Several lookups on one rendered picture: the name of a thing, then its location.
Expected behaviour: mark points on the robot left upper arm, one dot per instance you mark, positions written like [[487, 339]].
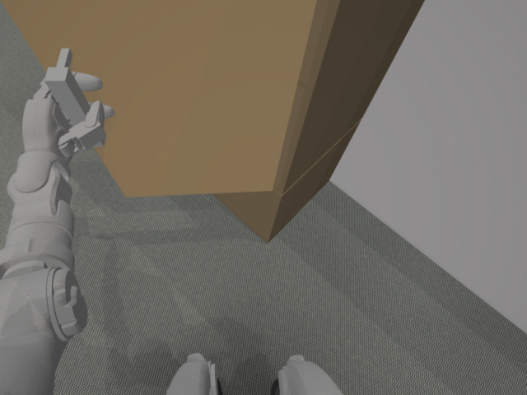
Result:
[[39, 312]]

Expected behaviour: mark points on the cupboard door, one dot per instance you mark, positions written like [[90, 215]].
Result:
[[201, 90]]

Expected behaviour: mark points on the right robot thigh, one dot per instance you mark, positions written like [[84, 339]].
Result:
[[305, 378]]

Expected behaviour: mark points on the left robot forearm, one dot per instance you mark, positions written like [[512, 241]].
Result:
[[40, 235]]

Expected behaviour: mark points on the handle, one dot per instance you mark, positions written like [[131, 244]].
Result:
[[67, 92]]

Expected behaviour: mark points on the left robot hand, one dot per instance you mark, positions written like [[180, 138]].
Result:
[[44, 124]]

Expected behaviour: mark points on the left robot shin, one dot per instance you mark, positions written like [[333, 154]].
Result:
[[196, 356]]

